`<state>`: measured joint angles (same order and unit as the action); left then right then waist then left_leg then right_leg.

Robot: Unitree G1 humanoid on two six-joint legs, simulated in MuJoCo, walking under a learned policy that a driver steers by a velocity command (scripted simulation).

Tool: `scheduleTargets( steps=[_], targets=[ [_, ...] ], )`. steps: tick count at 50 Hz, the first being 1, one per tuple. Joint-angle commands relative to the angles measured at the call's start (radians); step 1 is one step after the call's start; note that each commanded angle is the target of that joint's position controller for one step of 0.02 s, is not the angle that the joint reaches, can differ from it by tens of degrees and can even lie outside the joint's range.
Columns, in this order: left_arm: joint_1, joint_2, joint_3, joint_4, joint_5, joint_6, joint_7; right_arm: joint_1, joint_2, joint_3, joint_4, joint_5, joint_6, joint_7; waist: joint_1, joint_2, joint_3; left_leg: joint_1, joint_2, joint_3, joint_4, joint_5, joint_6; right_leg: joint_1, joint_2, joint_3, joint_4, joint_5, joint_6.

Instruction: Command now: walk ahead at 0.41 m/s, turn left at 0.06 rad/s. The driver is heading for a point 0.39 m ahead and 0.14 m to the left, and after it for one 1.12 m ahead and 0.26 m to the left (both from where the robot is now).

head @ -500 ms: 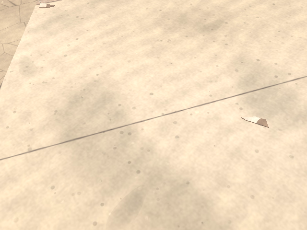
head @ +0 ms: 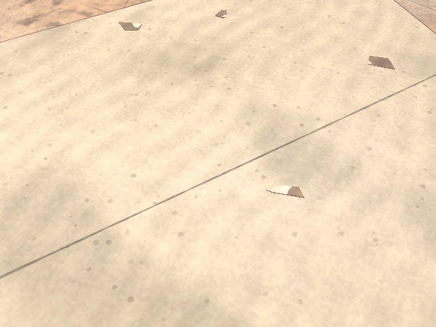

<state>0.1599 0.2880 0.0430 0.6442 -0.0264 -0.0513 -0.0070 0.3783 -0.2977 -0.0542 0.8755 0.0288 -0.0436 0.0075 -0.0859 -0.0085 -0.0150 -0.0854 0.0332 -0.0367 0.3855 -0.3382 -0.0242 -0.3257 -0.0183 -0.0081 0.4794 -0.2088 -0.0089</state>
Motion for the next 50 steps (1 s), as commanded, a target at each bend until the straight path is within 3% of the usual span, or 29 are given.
scheduleTargets(
  steps=[1, 2, 3, 4, 6, 10, 14, 18, 20, 22, 23, 24, 25, 26, 27, 28, 29, 30, 32, 33, 37, 40, 42, 44, 46, 47, 48, 49, 50],
  targets=[
    [0.316, 0.227, 0.081, -0.004, 0.02, -0.011, 0.03, -0.119, -0.015, 0.019, -0.109, -0.024, -0.029, 0.014, 0.226, -0.126, -0.128, -0.511, 0.007, -0.006, 0.403, -0.027, 0.061, 0.623, -0.264, 0.334, -0.122, -0.101, -0.121],
    [0.369, 0.281, 0.097, 0.015, 0.033, -0.013, 0.019, -0.116, -0.05, 0.008, -0.14, 0.002, -0.047, 0.003, 0.22, -0.273, -0.152, -0.671, -0.051, -0.015, 0.644, -0.226, 0.047, 0.594, -0.416, 0.644, -0.238, -0.293, -0.233],
    [0.314, 0.191, 0.07, 0.012, 0.032, -0.024, 0.009, -0.118, -0.138, -0.018, -0.129, 0.019, -0.05, 0.0, 0.202, -0.171, -0.062, -0.719, 0.008, -0.093, 0.765, -0.178, 0.062, 0.513, -0.39, 0.591, -0.255, -0.378, -0.229],
    [0.254, 0.134, 0.051, 0.006, 0.026, -0.033, 0.006, -0.123, -0.145, -0.024, -0.124, 0.024, -0.048, 0.005, 0.172, -0.172, 0.009, -0.737, 0.03, -0.097, 0.778, -0.086, 0.074, 0.454, -0.335, 0.476, -0.276, -0.359, -0.196],
    [0.165, 0.09, 0.038, 0.007, 0.024, -0.042, 0.001, -0.133, -0.119, -0.028, -0.109, 0.007, -0.035, 0.006, 0.132, -0.136, 0.082, -0.715, 0.067, -0.09, 0.735, 0.047, 0.062, 0.356, -0.266, 0.29, -0.322, -0.144, -0.158],
    [0.149, 0.083, 0.044, 0.031, 0.039, -0.063, 0.005, -0.137, -0.051, -0.017, -0.113, 0.004, -0.011, 0.014, 0.104, -0.084, 0.082, -0.688, 0.061, -0.084, 0.694, 0.214, 0.028, 0.299, -0.22, 0.072, -0.351, 0.2, -0.149],
    [0.143, 0.107, 0.051, 0.055, 0.036, -0.062, 0.015, -0.246, -0.028, -0.004, -0.166, -0.007, -0.011, 0.028, 0.119, -0.062, 0.115, -0.633, 0.048, -0.024, 0.433, 0.384, 0.015, 0.255, -0.2, -0.068, -0.383, 0.264, -0.139],
    [0.206, 0.138, 0.061, 0.1, 0.02, -0.048, 0.024, -0.375, -0.009, 0.01, -0.233, -0.007, -0.015, 0.056, 0.157, -0.031, 0.153, -0.607, 0.036, 0.045, 0.272, 0.411, 0.055, 0.323, -0.237, -0.136, -0.372, 0.334, -0.131],
    [0.214, 0.153, 0.066, 0.113, 0.014, -0.032, 0.027, -0.397, -0.025, 0.005, -0.262, -0.004, -0.016, 0.069, 0.143, -0.041, 0.137, -0.593, 0.012, 0.078, 0.232, 0.343, 0.088, 0.403, -0.255, -0.164, -0.304, 0.52, -0.117],
    [0.208, 0.187, 0.074, 0.112, 0.012, -0.013, 0.037, -0.358, -0.063, -0.013, -0.274, -0.003, -0.011, 0.073, 0.1, -0.084, 0.062, -0.49, -0.054, 0.138, 0.238, 0.239, 0.13, 0.464, -0.259, -0.186, -0.159, 0.898, -0.097],
    [0.204, 0.201, 0.077, 0.108, 0.013, -0.002, 0.042, -0.274, -0.096, -0.032, -0.262, 0.0, -0.007, 0.07, 0.051, -0.103, 0.001, -0.382, -0.092, 0.158, 0.246, 0.19, 0.155, 0.469, -0.254, -0.194, -0.025, 1.036, -0.087],
    [0.19, 0.209, 0.076, 0.102, 0.01, 0.005, 0.046, -0.134, -0.146, -0.059, -0.233, 0.002, -0.003, 0.061, -0.03, -0.094, -0.079, -0.167, -0.126, 0.156, 0.204, 0.214, 0.19, 0.392, -0.232, -0.208, 0.17, 1.038, -0.065],
    [0.191, 0.2, 0.068, 0.088, 0.016, -0.001, 0.051, 0.024, -0.208, -0.089, -0.2, 0.001, 0.011, 0.04, -0.108, -0.032, -0.161, 0.14, -0.072, 0.023, 0.172, 0.217, 0.234, 0.165, -0.194, -0.203, 0.445, 0.792, -0.026],
    [0.32, 0.027, 0.014, 0.038, 0.053, -0.027, 0.026, 0.017, -0.311, -0.102, -0.206, 0.003, 0.009, 0.027, 0.033, 0.258, -0.263, 0.516, 0.221, -0.539, 0.14, 0.086, 0.428, -0.307, 0.008, -0.131, 0.844, -0.307, 0.042],
    [0.227, 0.095, 0.017, 0.025, 0.017, -0.071, 0.012, 0.05, -0.245, -0.083, -0.231, -0.003, -0.002, 0.025, -0.038, 0.149, -0.414, 0.566, 0.298, -0.838, -0.043, -0.078, 0.485, -0.413, 0.061, 0.112, 0.972, -0.397, 0.03],
    [0.102, 0.15, 0.032, -0.014, -0.022, -0.091, 0.005, 0.014, -0.195, -0.07, -0.221, -0.012, -0.013, 0.026, -0.057, 0.093, -0.248, 0.456, 0.266, -0.689, -0.093, -0.03, 0.414, -0.491, 0.006, 0.131, 0.946, -0.295, 0.009],
    [0.075, 0.14, 0.026, -0.026, -0.015, -0.102, 0.01, -0.054, -0.172, -0.062, -0.226, -0.008, -0.021, 0.025, -0.005, 0.015, -0.132, 0.287, 0.222, -0.564, -0.1, 0.063, 0.376, -0.467, -0.04, 0.12, 0.847, -0.201, -0.004],
    [0.071, 0.138, 0.029, -0.016, 0.013, -0.102, 0.017, -0.124, -0.142, -0.053, -0.24, -0.009, -0.023, 0.024, 0.042, -0.019, -0.063, 0.137, 0.18, -0.468, -0.108, 0.182, 0.35, -0.409, -0.07, 0.111, 0.761, -0.16, 0.004],
    [0.112, 0.145, 0.039, -0.01, 0.034, -0.079, 0.017, -0.184, -0.116, -0.044, -0.266, -0.027, -0.024, 0.017, 0.103, 0.023, -0.028, -0.032, 0.13, -0.379, -0.152, 0.324, 0.345, -0.294, -0.097, 0.113, 0.692, -0.114, 0.025],
    [0.123, 0.133, 0.037, -0.008, 0.04, -0.068, 0.017, -0.188, -0.119, -0.045, -0.262, -0.023, -0.026, 0.014, 0.114, 0.03, -0.018, -0.079, 0.121, -0.348, -0.165, 0.374, 0.349, -0.279, -0.101, 0.099, 0.654, -0.104, 0.041],
    [0.005, 0.081, 0.017, -0.046, 0.051, -0.05, 0.021, -0.141, -0.155, -0.054, -0.232, -0.014, -0.025, -0.008, 0.084, 0.04, 0.028, -0.206, 0.054, -0.23, -0.169, 0.438, 0.311, -0.266, -0.076, 0.056, 0.41, 0.091, 0.091],
    [-0.121, 0.056, 0.005, -0.071, 0.04, -0.059, 0.01, -0.089, -0.161, -0.056, -0.212, -0.005, -0.011, -0.018, 0.025, 0.067, 0.024, -0.224, 0.011, -0.209, -0.134, 0.338, 0.255, -0.181, -0.016, 0.042, 0.168, 0.285, 0.093],
    [-0.177, 0.071, 0.009, -0.086, 0.025, -0.067, 0.001, -0.048, -0.168, -0.057, -0.196, -0.001, -0.005, -0.021, 0.003, 0.08, 0.021, -0.187, 0.033, -0.26, -0.11, 0.285, 0.247, -0.154, 0.009, 0.055, 0.095, 0.31, 0.089],
    [-0.181, 0.094, 0.017, -0.085, 0.021, -0.075, -0.011, -0.023, -0.149, -0.051, -0.181, 0.0, 0.0, -0.024, 0.002, 0.096, 0.012, -0.091, 0.071, -0.309, -0.053, 0.256, 0.237, -0.163, 0.004, 0.076, 0.038, 0.288, 0.068],
    [-0.155, 0.115, 0.027, -0.078, 0.022, -0.082, -0.019, -0.015, -0.144, -0.049, -0.171, -0.006, 0.003, -0.025, 0.02, 0.122, 0.011, -0.019, 0.111, -0.354, -0.001, 0.297, 0.222, -0.143, 0.0, 0.077, 0.018, 0.209, 0.031],
    [-0.112, 0.122, 0.034, -0.069, 0.023, -0.086, -0.017, -0.025, -0.142, -0.049, -0.17, -0.008, 0.006, -0.023, 0.049, 0.137, 0.007, -0.008, 0.112, -0.357, 0.035, 0.36, 0.211, -0.089, 0.006, 0.06, -0.006, 0.174, 0.005],
    [-0.025, 0.144, 0.049, -0.047, 0.029, -0.09, -0.012, -0.034, -0.121, -0.042, -0.174, -0.012, 0.005, -0.019, 0.096, 0.129, -0.039, -0.013, 0.07, -0.33, 0.131, 0.472, 0.188, 0.044, 0.012, 0.043, -0.042, 0.176, -0.03],
    [0.113, 0.185, 0.061, -0.034, 0.044, -0.094, -0.005, -0.038, -0.079, -0.023, -0.19, -0.024, 0.002, -0.015, 0.162, 0.075, -0.171, -0.098, 0.023, -0.277, 0.358, 0.42, 0.154, 0.283, -0.106, 0.151, -0.005, 0.18, -0.097],
    [0.241, 0.274, 0.088, 0.004, 0.055, -0.083, -0.006, 0.1, -0.024, -0.004, -0.193, -0.003, -0.009, -0.015, 0.145, -0.186, -0.324, -0.436, -0.129, -0.143, 0.717, 0.11, 0.068, 0.655, -0.315, 0.554, -0.036, 0.011, -0.268]
  ],
)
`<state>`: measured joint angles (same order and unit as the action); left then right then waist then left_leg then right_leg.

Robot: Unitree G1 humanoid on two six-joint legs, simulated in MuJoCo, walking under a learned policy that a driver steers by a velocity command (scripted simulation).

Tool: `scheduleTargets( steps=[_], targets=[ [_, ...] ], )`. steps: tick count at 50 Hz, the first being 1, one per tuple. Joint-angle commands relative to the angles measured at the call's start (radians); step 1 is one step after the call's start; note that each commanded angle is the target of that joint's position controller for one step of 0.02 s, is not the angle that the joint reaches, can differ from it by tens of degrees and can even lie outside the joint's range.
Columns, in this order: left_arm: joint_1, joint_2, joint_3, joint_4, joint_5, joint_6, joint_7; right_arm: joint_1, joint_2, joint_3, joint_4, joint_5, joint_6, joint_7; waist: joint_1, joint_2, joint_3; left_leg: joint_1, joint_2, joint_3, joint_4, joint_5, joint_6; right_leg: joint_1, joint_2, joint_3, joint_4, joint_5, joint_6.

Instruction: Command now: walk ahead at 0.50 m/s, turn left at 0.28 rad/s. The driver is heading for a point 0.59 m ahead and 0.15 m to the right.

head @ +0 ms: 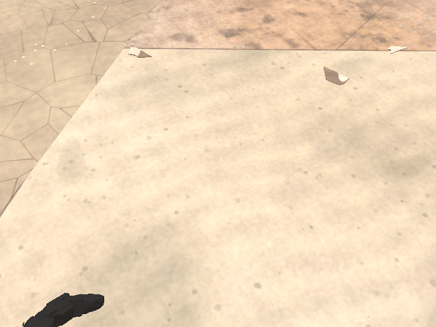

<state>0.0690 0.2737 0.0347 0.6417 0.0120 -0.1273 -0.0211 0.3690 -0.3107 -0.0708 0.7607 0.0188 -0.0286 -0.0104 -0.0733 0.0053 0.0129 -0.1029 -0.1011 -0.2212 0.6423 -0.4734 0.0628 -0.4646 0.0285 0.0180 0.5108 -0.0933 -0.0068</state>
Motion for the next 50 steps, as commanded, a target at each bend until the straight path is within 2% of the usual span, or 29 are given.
scheduleTargets(
  steps=[1, 2, 3, 4, 6, 7, 12, 14, 18, 20, 22, 23, 24, 25, 26, 27, 28, 29, 31, 34, 38, 40, 42, 45, 46, 47, 48, 49, 50],
  targets=[
    [0.374, 0.227, 0.087, 0.033, -0.014, 0.0, -0.004, 0.116, -0.053, 0.013, -0.073, 0.015, -0.032, 0.002, 0.145, -0.284, -0.339, -0.601, 0.008, 0.031, 0.608, -0.095, -0.035, 0.826, -0.43, 0.79, -0.199, -0.355, -0.298],
    [0.321, 0.16, 0.067, 0.027, -0.026, 0.005, -0.001, 0.007, -0.128, -0.007, -0.084, 0.022, -0.032, 0.003, 0.164, -0.158, -0.181, -0.675, 0.061, 0.016, 0.672, -0.027, -0.032, 0.71, -0.402, 0.69, -0.224, -0.454, -0.256],
    [0.259, 0.139, 0.056, 0.017, -0.016, 0.014, 0.002, -0.082, -0.13, -0.006, -0.106, 0.012, -0.032, 0.002, 0.153, -0.078, -0.088, -0.67, 0.101, 0.066, 0.66, 0.045, -0.031, 0.582, -0.358, 0.557, -0.237, -0.38, -0.225],
    [0.221, 0.121, 0.048, 0.021, -0.009, 0.019, 0.001, -0.133, -0.116, -0.005, -0.123, -0.005, -0.036, 0.005, 0.132, -0.048, -0.012, -0.662, 0.133, 0.09, 0.597, 0.097, -0.032, 0.467, -0.317, 0.464, -0.265, -0.268, -0.222],
    [0.191, 0.094, 0.036, 0.027, -0.002, 0.016, 0.002, -0.117, -0.081, -0.003, -0.118, -0.008, -0.036, 0.013, 0.088, -0.091, 0.006, -0.572, 0.181, 0.111, 0.497, 0.159, -0.037, 0.362, -0.254, 0.346, -0.307, -0.111, -0.204],
    [0.193, 0.094, 0.036, 0.035, -0.007, 0.013, 0.001, -0.103, -0.06, 0.001, -0.11, -0.006, -0.034, 0.015, 0.081, -0.106, -0.002, -0.551, 0.186, 0.128, 0.463, 0.167, -0.043, 0.344, -0.241, 0.305, -0.32, -0.054, -0.209],
    [0.236, 0.156, 0.051, 0.077, -0.027, 0.021, 0.008, -0.246, -0.008, 0.027, -0.149, -0.022, -0.046, 0.021, 0.115, -0.077, 0.018, -0.52, 0.19, 0.176, 0.136, 0.362, -0.076, 0.312, -0.21, 0.169, -0.363, 0.113, -0.218],
    [0.27, 0.172, 0.055, 0.096, -0.034, 0.031, 0.013, -0.312, -0.004, 0.03, -0.16, -0.017, -0.056, 0.028, 0.136, -0.076, 0.025, -0.453, 0.158, 0.19, 0.007, 0.461, -0.089, 0.294, -0.192, 0.141, -0.353, 0.12, -0.203],
    [0.335, 0.185, 0.06, 0.127, -0.044, 0.051, 0.021, -0.394, -0.035, 0.019, -0.185, -0.005, -0.074, 0.043, 0.147, -0.086, 0.031, -0.386, 0.125, 0.172, -0.116, 0.495, -0.081, 0.346, -0.228, 0.196, -0.299, 0.087, -0.18],
    [0.333, 0.198, 0.066, 0.132, -0.043, 0.061, 0.027, -0.367, -0.064, 0.006, -0.181, -0.003, -0.082, 0.045, 0.114, -0.101, 0.018, -0.313, 0.119, 0.168, -0.159, 0.442, -0.06, 0.373, -0.247, 0.23, -0.249, 0.093, -0.158],
    [0.323, 0.171, 0.056, 0.129, -0.035, 0.066, 0.029, -0.198, -0.12, -0.025, -0.135, -0.011, -0.086, 0.032, 0.019, -0.087, -0.08, -0.038, 0.125, 0.181, -0.203, 0.417, -0.012, 0.316, -0.177, 0.186, -0.053, 0.206, -0.11],
    [0.303, 0.108, 0.032, 0.098, -0.014, 0.062, 0.027, -0.03, -0.187, -0.044, -0.118, -0.03, -0.085, 0.019, -0.058, 0.002, -0.227, 0.23, 0.298, 0.022, -0.167, 0.409, 0.053, 0.156, -0.111, 0.139, 0.232, 0.036, -0.069],
    [0.438, 0.014, 0.005, 0.076, -0.03, 0.05, 0.03, 0.035, -0.252, -0.06, -0.094, -0.035, -0.067, 0.021, -0.009, 0.281, -0.365, 0.514, 0.526, -0.369, -0.235, 0.225, 0.19, -0.182, 0.01, 0.038, 0.561, -0.454, -0.009],
    [0.412, 0.106, 0.026, 0.09, -0.053, 0.047, 0.032, 0.038, -0.166, -0.04, -0.093, -0.026, -0.062, 0.024, -0.034, 0.227, -0.321, 0.454, 0.511, -0.467, -0.313, 0.053, 0.189, -0.287, -0.032, 0.119, 0.704, -0.488, -0.004],
    [0.326, 0.158, 0.044, 0.072, -0.062, 0.05, 0.031, -0.01, -0.117, -0.025, -0.09, -0.018, -0.062, 0.022, -0.033, 0.161, -0.187, 0.345, 0.479, -0.324, -0.334, 0.055, 0.154, -0.333, -0.069, 0.115, 0.741, -0.401, -0.006],
    [0.284, 0.152, 0.046, 0.065, -0.053, 0.054, 0.033, -0.073, -0.091, -0.014, -0.091, -0.021, -0.063, 0.023, -0.006, 0.112, -0.118, 0.229, 0.438, -0.213, -0.358, 0.153, 0.136, -0.306, -0.103, 0.094, 0.726, -0.325, -0.002],
    [0.259, 0.142, 0.049, 0.06, -0.041, 0.06, 0.032, -0.12, -0.059, -0.006, -0.086, -0.026, -0.064, 0.026, 0.019, 0.1, -0.064, 0.137, 0.402, -0.128, -0.39, 0.24, 0.129, -0.281, -0.126, 0.092, 0.689, -0.272, 0.003],
    [0.267, 0.124, 0.05, 0.058, -0.041, 0.071, 0.028, -0.149, -0.047, -0.004, -0.081, -0.033, -0.069, 0.025, 0.048, 0.124, -0.039, 0.065, 0.379, -0.057, -0.42, 0.303, 0.122, -0.232, -0.149, 0.094, 0.666, -0.234, 0.005],
    [0.266, 0.086, 0.045, 0.053, -0.044, 0.091, 0.023, -0.174, -0.046, -0.01, -0.066, -0.03, -0.082, 0.024, 0.071, 0.114, -0.013, -0.005, 0.366, 0.039, -0.469, 0.393, 0.129, -0.197, -0.161, 0.082, 0.639, -0.197, 0.015],
    [0.209, 0.068, 0.041, 0.019, -0.033, 0.102, 0.019, -0.169, -0.081, -0.024, -0.037, -0.029, -0.091, 0.017, 0.075, 0.066, 0.019, -0.015, 0.375, 0.141, -0.504, 0.495, 0.142, -0.237, -0.17, 0.086, 0.536, -0.1, 0.031],
    [0.099, 0.049, 0.027, -0.015, -0.035, 0.091, -0.007, -0.152, -0.119, -0.034, -0.012, -0.024, -0.081, 0.008, 0.039, 0.043, 0.044, 0.002, 0.347, 0.282, -0.512, 0.539, 0.116, -0.196, -0.154, 0.035, 0.302, 0.097, 0.017],
    [0.03, 0.047, 0.023, -0.043, -0.034, 0.09, -0.02, -0.12, -0.14, -0.04, 0.004, -0.017, -0.073, 0.005, 0.015, 0.031, 0.062, 0.037, 0.359, 0.319, -0.508, 0.541, 0.106, -0.187, -0.143, 0.002, 0.223, 0.117, 0.002],
    [-0.02, 0.05, 0.023, -0.073, -0.027, 0.088, -0.029, -0.097, -0.153, -0.042, 0.023, -0.006, -0.058, 0.004, 0.009, 0.025, 0.084, 0.07, 0.364, 0.344, -0.458, 0.688, 0.091, -0.163, -0.118, -0.022, 0.146, 0.086, -0.018],
    [0.038, 0.096, 0.047, -0.082, -0.012, 0.083, -0.038, -0.093, -0.193, -0.05, 0.036, 0.013, -0.035, -0.004, 0.067, 0.075, 0.005, 0.133, 0.365, 0.363, -0.271, 1.041, 0.052, -0.014, -0.036, -0.071, 0.084, -0.006, -0.065],
    [0.151, 0.131, 0.068, -0.051, -0.009, 0.081, -0.035, -0.107, -0.191, -0.048, 0.036, 0.018, -0.029, -0.007, 0.135, 0.063, -0.061, 0.117, 0.334, 0.385, -0.125, 1.079, 0.025, 0.139, 0.003, -0.084, 0.015, 0.057, -0.09],
    [0.25, 0.183, 0.091, -0.024, -0.006, 0.085, -0.019, -0.086, -0.162, -0.035, 0.037, 0.009, -0.032, -0.008, 0.185, 0.024, -0.126, 0.012, 0.284, 0.41, 0.061, 0.975, -0.02, 0.346, 0.002, -0.059, -0.031, 0.249, -0.117],
    [0.315, 0.28, 0.103, -0.019, 0.007, 0.096, 0.006, -0.025, -0.067, -0.002, 0.006, -0.05, -0.041, 0.0, 0.151, -0.218, -0.256, -0.286, 0.191, 0.418, 0.417, 0.247, -0.082, 0.68, -0.245, 0.222, 0.085, 0.787, -0.211],
    [0.269, 0.277, 0.081, -0.059, 0.016, 0.092, 0.003, 0.085, -0.045, 0.025, 0.02, -0.034, -0.051, 0.017, 0.106, -0.282, -0.49, -0.47, 0.079, 0.237, 0.705, -0.264, -0.12, 0.861, -0.485, 0.615, 0.012, 0.848, -0.424],
    [0.268, 0.203, 0.067, -0.058, 0.006, 0.097, -0.008, 0.007, -0.151, -0.006, 0.049, 0.0, -0.045, 0.023, 0.17, -0.088, -0.495, -0.456, 0.133, 0.126, 0.728, -0.206, -0.115, 0.768, -0.423, 0.498, -0.033, 0.757, -0.381]
  ],
)
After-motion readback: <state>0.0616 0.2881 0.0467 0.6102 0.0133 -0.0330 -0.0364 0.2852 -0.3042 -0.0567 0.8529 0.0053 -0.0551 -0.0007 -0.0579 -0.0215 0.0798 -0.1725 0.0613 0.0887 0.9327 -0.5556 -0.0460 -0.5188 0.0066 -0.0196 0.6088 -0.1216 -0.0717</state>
